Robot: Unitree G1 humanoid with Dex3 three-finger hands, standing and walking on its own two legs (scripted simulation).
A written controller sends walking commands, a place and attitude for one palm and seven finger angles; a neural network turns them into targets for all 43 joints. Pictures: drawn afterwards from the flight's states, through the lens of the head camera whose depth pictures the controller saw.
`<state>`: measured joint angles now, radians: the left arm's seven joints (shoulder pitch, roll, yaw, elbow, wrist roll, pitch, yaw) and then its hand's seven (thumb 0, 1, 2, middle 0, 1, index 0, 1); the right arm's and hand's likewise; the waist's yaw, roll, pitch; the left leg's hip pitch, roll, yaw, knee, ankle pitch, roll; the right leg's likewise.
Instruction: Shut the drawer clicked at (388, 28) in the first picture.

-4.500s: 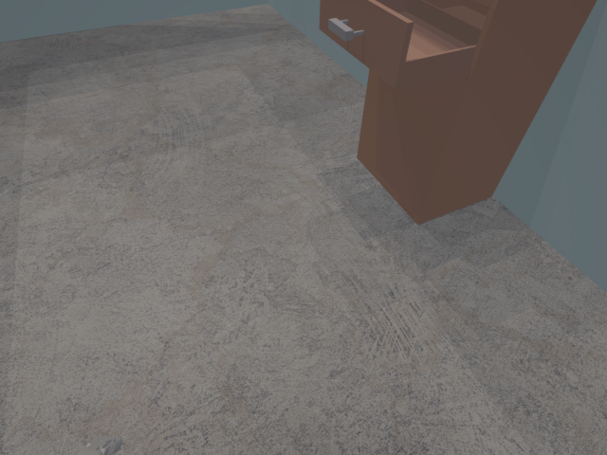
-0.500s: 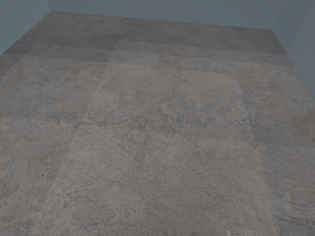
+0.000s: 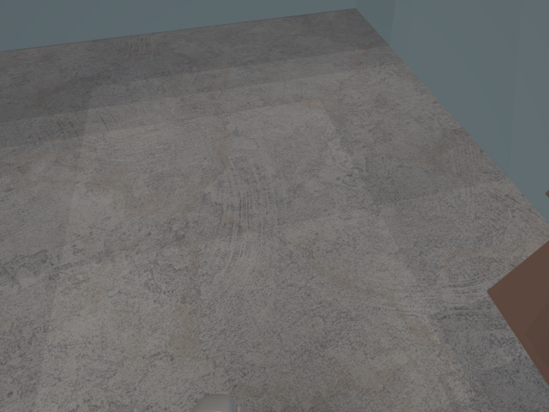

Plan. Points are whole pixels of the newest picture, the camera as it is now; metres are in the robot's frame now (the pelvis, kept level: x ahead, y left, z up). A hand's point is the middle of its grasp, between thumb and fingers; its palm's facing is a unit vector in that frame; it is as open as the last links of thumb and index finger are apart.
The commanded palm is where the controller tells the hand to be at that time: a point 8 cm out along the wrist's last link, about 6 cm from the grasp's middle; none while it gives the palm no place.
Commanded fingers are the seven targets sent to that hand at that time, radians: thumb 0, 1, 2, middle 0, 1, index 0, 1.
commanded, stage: turn to face it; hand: left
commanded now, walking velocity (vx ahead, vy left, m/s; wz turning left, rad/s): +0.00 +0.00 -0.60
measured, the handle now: out of the picture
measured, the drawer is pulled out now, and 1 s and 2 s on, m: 0.28 0.28 0.28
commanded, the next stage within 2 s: none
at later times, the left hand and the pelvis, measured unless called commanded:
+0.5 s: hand (145, 406) +0.14 +0.23 -0.17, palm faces -0.28 -0.94 -0.21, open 7.4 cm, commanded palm none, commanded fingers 0.00 0.90 0.90 -0.20 -0.30 -0.20 -0.30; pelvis -0.01 +0.06 +0.00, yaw -19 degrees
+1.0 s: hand (206, 401) +0.16 +0.13 -0.15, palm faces -0.55 -0.79 -0.26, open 7.4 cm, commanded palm none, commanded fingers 0.00 0.90 0.90 -0.20 -0.30 -0.20 -0.30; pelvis -0.03 +0.02 +0.00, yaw -36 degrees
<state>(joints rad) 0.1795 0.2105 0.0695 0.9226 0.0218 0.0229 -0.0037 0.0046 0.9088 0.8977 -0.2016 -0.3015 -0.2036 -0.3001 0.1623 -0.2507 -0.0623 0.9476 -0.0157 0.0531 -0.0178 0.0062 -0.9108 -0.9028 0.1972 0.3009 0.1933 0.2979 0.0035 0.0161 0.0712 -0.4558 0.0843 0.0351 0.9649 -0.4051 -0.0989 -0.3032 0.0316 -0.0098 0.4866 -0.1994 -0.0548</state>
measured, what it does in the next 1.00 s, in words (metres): steps on the spot, turning right: left foot, then right foot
